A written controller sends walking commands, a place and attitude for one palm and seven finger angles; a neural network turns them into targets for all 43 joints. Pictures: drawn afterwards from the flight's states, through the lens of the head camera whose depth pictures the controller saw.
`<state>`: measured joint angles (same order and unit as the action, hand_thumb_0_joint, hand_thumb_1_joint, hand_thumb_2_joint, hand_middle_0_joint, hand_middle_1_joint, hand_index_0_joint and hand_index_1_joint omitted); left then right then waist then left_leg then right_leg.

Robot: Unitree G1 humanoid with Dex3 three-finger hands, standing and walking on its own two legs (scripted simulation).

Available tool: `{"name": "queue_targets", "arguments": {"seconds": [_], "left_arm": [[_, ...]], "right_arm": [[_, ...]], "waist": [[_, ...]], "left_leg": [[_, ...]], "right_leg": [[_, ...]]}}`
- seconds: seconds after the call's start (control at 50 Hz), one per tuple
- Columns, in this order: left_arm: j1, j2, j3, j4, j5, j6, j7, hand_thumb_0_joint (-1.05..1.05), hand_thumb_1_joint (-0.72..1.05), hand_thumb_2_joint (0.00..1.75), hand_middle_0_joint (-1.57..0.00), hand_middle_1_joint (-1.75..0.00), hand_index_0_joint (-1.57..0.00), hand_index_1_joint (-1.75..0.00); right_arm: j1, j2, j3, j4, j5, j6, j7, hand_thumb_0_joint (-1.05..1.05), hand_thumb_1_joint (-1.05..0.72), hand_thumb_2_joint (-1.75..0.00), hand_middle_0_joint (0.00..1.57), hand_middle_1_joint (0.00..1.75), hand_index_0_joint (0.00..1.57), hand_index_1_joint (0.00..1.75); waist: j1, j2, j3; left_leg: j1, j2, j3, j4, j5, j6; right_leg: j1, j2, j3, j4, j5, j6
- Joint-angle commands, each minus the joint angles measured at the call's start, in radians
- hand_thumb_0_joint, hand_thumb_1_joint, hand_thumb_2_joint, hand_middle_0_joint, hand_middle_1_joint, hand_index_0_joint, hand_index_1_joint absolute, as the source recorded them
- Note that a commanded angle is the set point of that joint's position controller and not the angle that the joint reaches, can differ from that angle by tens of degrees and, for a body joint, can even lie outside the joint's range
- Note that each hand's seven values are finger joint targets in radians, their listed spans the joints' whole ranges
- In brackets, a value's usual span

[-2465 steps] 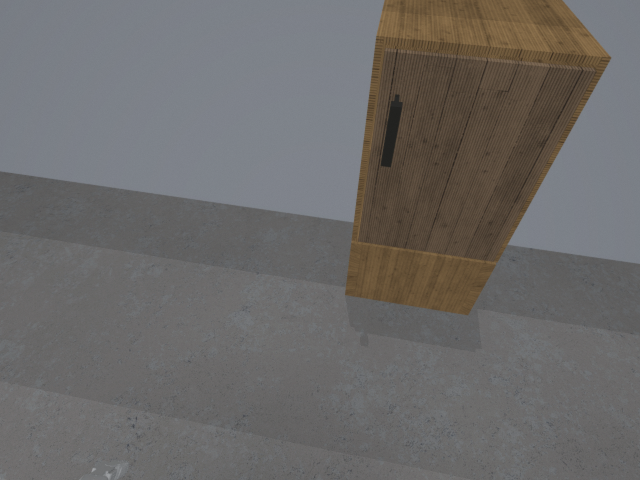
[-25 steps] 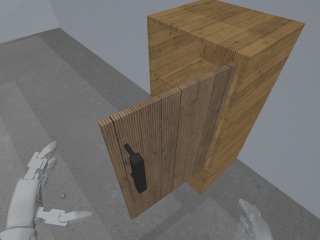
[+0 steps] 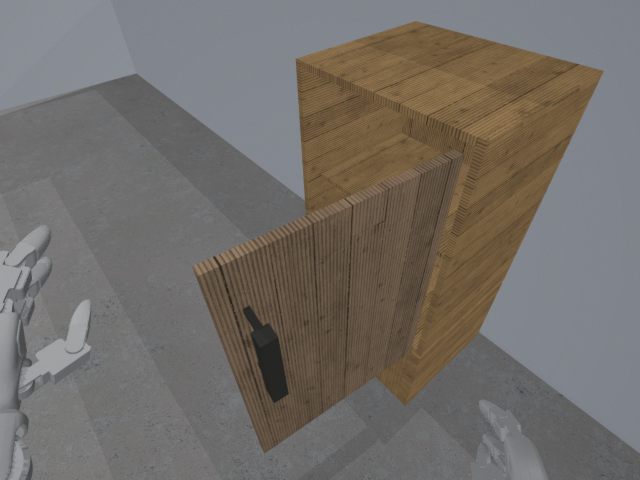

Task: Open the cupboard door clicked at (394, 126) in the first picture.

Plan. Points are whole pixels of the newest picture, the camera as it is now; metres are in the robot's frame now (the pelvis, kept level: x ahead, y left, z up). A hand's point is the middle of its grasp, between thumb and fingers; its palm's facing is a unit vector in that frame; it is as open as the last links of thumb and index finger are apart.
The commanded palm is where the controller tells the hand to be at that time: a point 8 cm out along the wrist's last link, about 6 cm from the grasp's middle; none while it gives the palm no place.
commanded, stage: draw the hand back to the body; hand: left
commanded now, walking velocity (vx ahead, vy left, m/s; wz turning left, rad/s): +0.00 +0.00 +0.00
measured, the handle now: (264, 354) +0.28 +0.12 -0.01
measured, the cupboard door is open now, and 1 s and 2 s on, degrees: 84 84 84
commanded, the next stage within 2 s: step back with the hand held close in 0.36 s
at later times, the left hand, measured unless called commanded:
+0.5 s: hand (82, 357) +0.17 +0.25 +0.16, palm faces +0.46 -0.79 -0.40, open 7.4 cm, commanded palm +0.12 +0.28 +0.18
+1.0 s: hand (26, 383) +0.14 +0.27 +0.17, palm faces +0.41 -0.75 -0.51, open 7.4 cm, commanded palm +0.08 +0.31 +0.18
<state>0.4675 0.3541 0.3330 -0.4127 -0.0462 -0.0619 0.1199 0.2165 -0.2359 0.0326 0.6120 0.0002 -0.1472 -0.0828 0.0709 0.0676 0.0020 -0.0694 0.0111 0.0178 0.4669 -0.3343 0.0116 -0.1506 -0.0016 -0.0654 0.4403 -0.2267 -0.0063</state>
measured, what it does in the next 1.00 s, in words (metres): shifts its weight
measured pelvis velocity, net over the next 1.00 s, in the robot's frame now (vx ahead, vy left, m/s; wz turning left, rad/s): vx -0.07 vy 0.02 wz -0.04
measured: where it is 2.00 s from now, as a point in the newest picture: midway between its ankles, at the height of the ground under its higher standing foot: outside the picture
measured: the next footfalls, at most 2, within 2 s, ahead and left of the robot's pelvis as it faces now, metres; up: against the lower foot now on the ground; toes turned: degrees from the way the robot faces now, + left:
right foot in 1.38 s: -0.11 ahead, -0.11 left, +0.00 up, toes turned +2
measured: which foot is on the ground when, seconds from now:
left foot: down 0.00-1.00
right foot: down 0.00-1.00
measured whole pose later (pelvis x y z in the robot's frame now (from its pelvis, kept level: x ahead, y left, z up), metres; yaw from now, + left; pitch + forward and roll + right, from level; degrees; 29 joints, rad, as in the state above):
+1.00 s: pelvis -0.07 +0.02 -0.01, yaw -2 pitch -2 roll +1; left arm 0.53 0.42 0.45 -0.50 0.00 -0.19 0.15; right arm 0.20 -0.22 -0.01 0.54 -0.01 -0.05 -0.09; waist 0.00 -0.02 0.04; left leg -0.26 -0.03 0.08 0.56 -0.28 0.05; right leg -0.36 -0.04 0.00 0.54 -0.15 0.02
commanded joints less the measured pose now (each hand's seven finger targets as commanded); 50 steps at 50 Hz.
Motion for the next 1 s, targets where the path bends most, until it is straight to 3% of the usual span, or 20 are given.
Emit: {"name": "queue_targets", "arguments": {"seconds": [0.0, 0.06, 0.2, 0.28, 0.34, 0.44, 0.46, 0.48, 0.5, 0.52, 0.54, 0.58, 0.62, 0.68, 0.7, 0.74, 0.78, 0.88, 0.94, 0.98], "left_arm": [[-0.06, 0.154, 0.115, -0.156, -0.009, -0.068, 0.014, 0.0, 0.9, 0.9, -0.2, -0.3, -0.2, -0.3], [-0.067, 0.139, 0.1, -0.137, -0.01, -0.072, 0.005, 0.0, 0.9, 0.9, -0.2, -0.3, -0.2, -0.3], [-0.103, 0.187, 0.129, -0.194, -0.006, -0.093, 0.014, 0.0, 0.9, 0.9, -0.2, -0.3, -0.2, -0.3], [-0.125, 0.199, 0.133, -0.203, -0.001, -0.096, 0.019, 0.0, 0.9, 0.9, -0.2, -0.3, -0.2, -0.3], [-0.105, 0.175, 0.119, -0.153, -0.003, -0.097, 0.017, 0.0, 0.9, 0.9, -0.2, -0.3, -0.2, -0.3], [-0.104, 0.163, 0.107, -0.133, -0.005, -0.105, 0.011, 0.0, 0.9, 0.9, -0.2, -0.3, -0.2, -0.3], [-0.208, 0.198, 0.121, -0.221, -0.003, -0.12, 0.016, 0.0, 0.9, 0.9, -0.2, -0.3, -0.2, -0.3], [-0.36, 0.349, 0.28, -0.229, 0.012, -0.177, 0.031, 0.0, 0.9, 0.9, -0.2, -0.3, -0.2, -0.3], [-0.193, 0.246, 0.216, -0.123, 0.016, -0.179, 0.02, 0.0, 0.9, 0.9, -0.2, -0.3, -0.2, -0.3], [-0.087, 0.207, 0.183, -0.083, 0.015, -0.162, 0.011, 0.0, 0.9, 0.9, -0.2, -0.3, -0.2, -0.3], [-0.063, 0.191, 0.166, -0.085, 0.014, -0.157, 0.005, 0.0, 0.9, 0.9, -0.2, -0.3, -0.2, -0.3], [-0.028, 0.179, 0.153, -0.118, 0.015, -0.17, 0.005, 0.0, 0.9, 0.9, -0.2, -0.3, -0.2, -0.3], [0.02, 0.179, 0.152, -0.147, 0.014, -0.171, 0.012, 0.0, 0.9, 0.9, -0.2, -0.3, -0.2, -0.3], [0.03, 0.237, 0.206, -0.232, 0.015, -0.177, 0.028, 0.0, 0.9, 0.9, -0.2, -0.3, -0.2, -0.3], [0.042, 0.243, 0.218, -0.251, 0.016, -0.177, 0.031, 0.0, 0.9, 0.9, -0.2, -0.3, -0.2, -0.3], [0.05, 0.252, 0.23, -0.285, 0.017, -0.176, 0.036, 0.0, 0.9, 0.9, -0.2, -0.3, -0.2, -0.3], [0.054, 0.271, 0.252, -0.306, 0.02, -0.177, 0.041, 0.0, 0.9, 0.9, -0.2, -0.3, -0.2, -0.3], [0.075, 0.224, 0.237, -0.27, 0.031, -0.177, 0.047, 0.0, 0.9, 0.9, -0.2, -0.3, -0.2, -0.3], [0.049, 0.19, 0.214, -0.26, 0.048, -0.179, 0.056, 0.0, 0.9, 0.9, -0.2, -0.3, -0.2, -0.3], [0.026, 0.181, 0.205, -0.248, 0.059, -0.176, 0.069, 0.0, 0.9, 0.9, -0.2, -0.3, -0.2, -0.3]], "right_arm": [[-0.12, -0.094, -0.041, -0.141, -0.002, -0.046, 0.0, 0.0, -0.9, -0.9, 0.2, 0.3, 0.2, 0.3], [-0.124, -0.099, -0.048, -0.137, 0.0, -0.033, 0.005, 0.0, -0.9, -0.9, 0.2, 0.3, 0.2, 0.3], [-0.148, -0.092, -0.05, -0.139, -0.005, -0.038, -0.002, 0.0, -0.9, -0.9, 0.2, 0.3, 0.2, 0.3], [-0.155, -0.089, -0.048, -0.127, -0.004, -0.051, -0.006, 0.0, -0.9, -0.9, 0.2, 0.3, 0.2, 0.3], [-0.155, -0.085, -0.049, -0.121, -0.002, -0.055, -0.005, 0.0, -0.9, -0.9, 0.2, 0.3, 0.2, 0.3], [-0.159, -0.087, -0.055, -0.115, 0.0, -0.055, -0.002, 0.0, -0.9, -0.9, 0.2, 0.3, 0.2, 0.3], [-0.17, -0.089, -0.053, -0.12, -0.002, -0.062, -0.002, 0.0, -0.9, -0.9, 0.2, 0.3, 0.2, 0.3], [-0.139, -0.089, -0.028, -0.154, 0.011, -0.046, -0.001, 0.0, -0.9, -0.9, 0.2, 0.3, 0.2, 0.3], [-0.127, -0.086, -0.049, -0.128, -0.004, -0.03, -0.005, 0.0, -0.9, -0.9, 0.2, 0.3, 0.2, 0.3], [-0.131, -0.094, -0.056, -0.134, -0.003, -0.016, 0.002, 0.0, -0.9, -0.9, 0.2, 0.3, 0.2, 0.3], [-0.129, -0.096, -0.059, -0.139, -0.002, -0.004, 0.009, 0.0, -0.9, -0.9, 0.2, 0.3, 0.2, 0.3], [-0.132, -0.103, -0.063, -0.143, -0.005, 0.008, 0.009, 0.0, -0.9, -0.9, 0.2, 0.3, 0.2, 0.3], [-0.131, -0.112, -0.065, -0.155, -0.004, 0.019, 0.007, 0.0, -0.9, -0.9, 0.2, 0.3, 0.2, 0.3], [-0.142, -0.117, -0.074, -0.174, -0.003, 0.033, -0.005, 0.0, -0.9, -0.9, 0.2, 0.3, 0.2, 0.3], [-0.136, -0.114, -0.077, -0.185, -0.003, 0.038, -0.006, 0.0, -0.9, -0.9, 0.2, 0.3, 0.2, 0.3], [-0.137, -0.113, -0.083, -0.203, 0.0, 0.046, -0.008, 0.0, -0.9, -0.9, 0.2, 0.3, 0.2, 0.3], [-0.14, -0.114, -0.086, -0.211, 0.0, 0.051, -0.012, 0.0, -0.9, -0.9, 0.2, 0.3, 0.2, 0.3], [-0.129, -0.12, -0.091, -0.22, -0.004, 0.049, -0.015, 0.0, -0.9, -0.9, 0.2, 0.3, 0.2, 0.3], [-0.104, -0.126, -0.094, -0.221, -0.017, 0.045, -0.019, 0.0, -0.9, -0.9, 0.2, 0.3, 0.2, 0.3], [-0.093, -0.126, -0.095, -0.213, -0.027, 0.046, -0.026, 0.0, -0.9, -0.9, 0.2, 0.3, 0.2, 0.3]], "waist": [[-0.003, -0.024, -0.03], [-0.006, -0.035, -0.011], [0.003, -0.018, -0.057], [0.003, 0.032, -0.039], [0.0, -0.019, 0.011], [0.0, -0.016, 0.012], [-0.002, -0.004, -0.026], [-0.05, 0.028, 0.108], [-0.052, -0.114, 0.065], [-0.052, -0.146, 0.045], [-0.054, -0.166, 0.019], [-0.056, -0.083, -0.037], [-0.059, -0.026, -0.09], [-0.052, 0.01, -0.163], [-0.051, -0.011, -0.184], [-0.05, -0.026, -0.2], [-0.048, 0.008, -0.202], [-0.049, 0.055, -0.099], [-0.064, 0.041, -0.046], [-0.073, 0.01, -0.018]], "left_leg": [[-0.086, 0.025, -0.004, -0.093, 0.36, -0.001], [-0.088, 0.024, 0.002, -0.103, 0.32, 0.005], [-0.067, 0.012, 0.004, -0.109, 0.261, 0.013], [-0.063, 0.007, 0.008, -0.109, 0.238, 0.011], [-0.072, 0.01, 0.008, -0.117, 0.205, 0.013], [-0.062, 0.011, 0.012, -0.121, 0.18, 0.016], [-0.05, 0.006, 0.007, -0.121, 0.177, 0.018], [-0.14, 0.007, -0.009, -0.106, 0.062, 0.024], [-0.133, 0.013, -0.031, -0.069, 0.061, 0.026], [-0.098, 0.008, -0.011, -0.034, 0.087, 0.03], [-0.087, 0.006, -0.002, -0.014, 0.107, 0.028], [-0.098, 0.013, -0.002, -0.029, 0.141, 0.023], [-0.101, 0.035, -0.01, -0.081, 0.194, 0.019], [-0.135, 0.057, -0.028, -0.1, 0.329, 0.018], [-0.146, 0.063, -0.037, -0.094, 0.374, 0.014], [-0.177, 0.07, -0.041, -0.082, 0.409, 0.012], [-0.221, 0.076, -0.053, -0.091, 0.397, 0.015], [-0.426, 0.124, -0.093, -0.159, 0.185, 0.051], [-0.548, 0.139, -0.109, -0.17, 0.002, 0.067], [-0.597, 0.121, -0.114, -0.143, -0.134, 0.071]], "right_leg": [[0.112, -0.013, 0.039, -0.059, 0.226, -0.017], [0.108, -0.013, 0.043, -0.077, 0.203, -0.014], [0.132, -0.017, 0.06, -0.098, 0.16, -0.015], [0.121, -0.019, 0.072, -0.118, 0.134, -0.019], [0.091, -0.015, 0.071, -0.137, 0.081, -0.013], [0.084, -0.019, 0.077, -0.152, 0.039, -0.011], [0.097, -0.022, 0.082, -0.155, 0.033, -0.011], [-0.033, -0.064, 0.2, -0.215, 0.01, -0.019], [-0.039, -0.084, 0.205, -0.23, 0.009, -0.021], [-0.072, -0.1, 0.223, -0.25, 0.019, -0.023], [-0.075, -0.112, 0.22, -0.248, 0.042, -0.023], [-0.046, -0.126, 0.194, -0.211, 0.1, -0.029], [-0.013, -0.1, 0.16, -0.149, 0.175, -0.019], [0.073, -0.074, 0.117, -0.041, 0.35, -0.007], [0.095, -0.065, 0.113, -0.008, 0.4, -0.006], [0.112, -0.058, 0.112, 0.039, 0.468, -0.002], [0.132, -0.053, 0.109, 0.079, 0.478, 0.001], [0.146, -0.025, 0.102, 0.175, 0.327, 0.014], [0.147, -0.018, 0.112, 0.214, 0.253, 0.012], [0.122, -0.035, 0.141, 0.183, 0.206, -0.002]]}}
